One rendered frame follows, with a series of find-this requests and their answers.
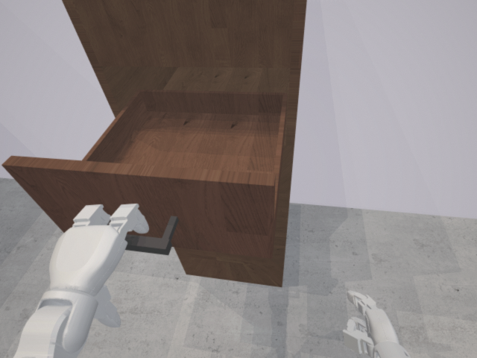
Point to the robot right hand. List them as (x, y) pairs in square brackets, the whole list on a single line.
[(361, 336)]

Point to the robot right forearm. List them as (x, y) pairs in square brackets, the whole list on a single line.
[(389, 350)]

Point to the handle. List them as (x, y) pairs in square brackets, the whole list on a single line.
[(152, 244)]

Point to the cabinet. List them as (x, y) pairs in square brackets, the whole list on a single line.
[(202, 45)]

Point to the robot left hand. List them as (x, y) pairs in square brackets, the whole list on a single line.
[(88, 253)]

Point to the robot left forearm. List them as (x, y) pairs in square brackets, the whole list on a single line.
[(60, 326)]

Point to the drawer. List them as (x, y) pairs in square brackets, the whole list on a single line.
[(211, 158)]

